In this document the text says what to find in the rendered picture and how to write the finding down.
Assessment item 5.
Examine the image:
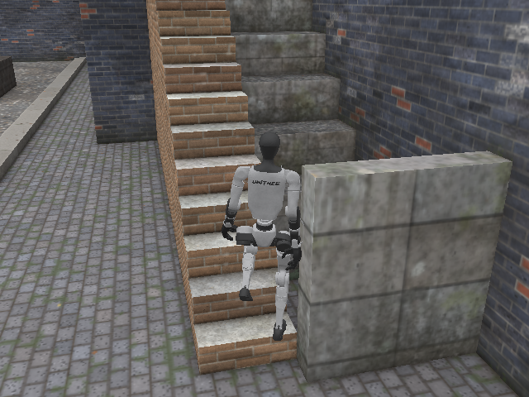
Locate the robot right forearm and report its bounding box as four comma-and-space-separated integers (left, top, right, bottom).
288, 206, 301, 248

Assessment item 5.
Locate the robot right foot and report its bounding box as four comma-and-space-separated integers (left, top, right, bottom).
273, 319, 287, 341

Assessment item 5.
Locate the robot right upper arm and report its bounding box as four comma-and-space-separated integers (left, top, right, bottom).
285, 170, 300, 218

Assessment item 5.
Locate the robot left upper arm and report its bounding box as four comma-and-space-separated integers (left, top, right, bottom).
228, 166, 250, 210

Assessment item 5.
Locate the robot left foot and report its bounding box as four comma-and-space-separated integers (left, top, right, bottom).
239, 287, 253, 301

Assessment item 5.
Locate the robot left hand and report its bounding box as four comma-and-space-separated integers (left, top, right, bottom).
221, 224, 238, 241

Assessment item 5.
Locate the robot right hand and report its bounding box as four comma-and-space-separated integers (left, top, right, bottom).
282, 247, 302, 270

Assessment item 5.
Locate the robot foot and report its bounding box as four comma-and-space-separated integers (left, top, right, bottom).
273, 319, 287, 341
239, 287, 253, 301

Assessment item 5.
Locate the robot left forearm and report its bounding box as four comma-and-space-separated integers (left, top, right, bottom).
223, 198, 237, 227

